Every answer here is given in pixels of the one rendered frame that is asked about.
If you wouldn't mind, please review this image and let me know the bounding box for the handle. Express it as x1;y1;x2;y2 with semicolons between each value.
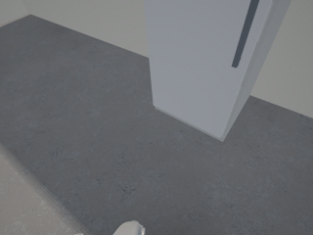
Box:
231;0;259;68

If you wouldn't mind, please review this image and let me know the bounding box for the robot left thigh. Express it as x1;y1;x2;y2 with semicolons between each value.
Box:
113;221;146;235

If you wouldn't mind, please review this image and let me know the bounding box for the fridge door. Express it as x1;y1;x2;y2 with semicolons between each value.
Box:
144;0;273;138

